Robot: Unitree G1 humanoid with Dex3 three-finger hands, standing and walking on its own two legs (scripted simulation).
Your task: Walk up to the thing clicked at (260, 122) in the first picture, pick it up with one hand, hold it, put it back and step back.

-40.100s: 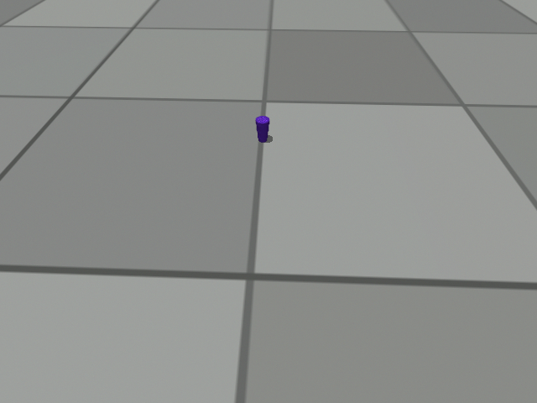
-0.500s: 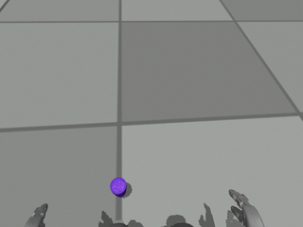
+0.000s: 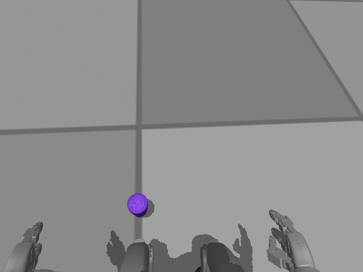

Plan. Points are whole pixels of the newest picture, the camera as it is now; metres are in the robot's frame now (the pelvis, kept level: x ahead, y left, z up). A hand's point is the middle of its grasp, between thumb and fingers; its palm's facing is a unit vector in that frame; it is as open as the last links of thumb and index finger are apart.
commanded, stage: go down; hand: left
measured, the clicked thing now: (139, 207) +0.39 +0.15 -0.58
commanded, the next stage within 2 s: approach in 1.82 s
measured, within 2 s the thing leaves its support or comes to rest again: neither
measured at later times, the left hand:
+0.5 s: hand (62, 219) +0.28 +0.32 -0.21, palm faces +0.04 -0.98 -0.18, open 17.3 cm
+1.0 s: hand (67, 206) +0.33 +0.33 -0.25, palm faces -0.02 -0.99 -0.13, open 17.4 cm
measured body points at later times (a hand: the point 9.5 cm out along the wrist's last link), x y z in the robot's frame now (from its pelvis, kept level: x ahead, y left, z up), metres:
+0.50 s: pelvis -0.05 -0.01 -0.15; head +0.13 +0.02 +0.26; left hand +0.28 +0.37 -0.19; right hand +0.10 -0.27 -0.26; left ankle +0.02 +0.12 -0.62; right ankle +0.01 -0.13 -0.62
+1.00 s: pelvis -0.07 +0.00 -0.22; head +0.13 +0.04 +0.17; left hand +0.32 +0.38 -0.24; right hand +0.07 -0.28 -0.33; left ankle +0.02 +0.12 -0.62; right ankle +0.01 -0.13 -0.62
